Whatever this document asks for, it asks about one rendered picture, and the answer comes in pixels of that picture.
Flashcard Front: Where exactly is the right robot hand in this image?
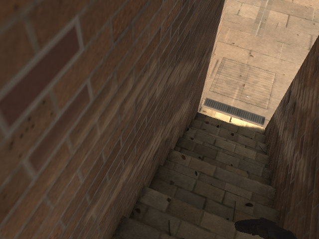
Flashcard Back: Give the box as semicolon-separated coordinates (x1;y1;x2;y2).
234;217;297;239

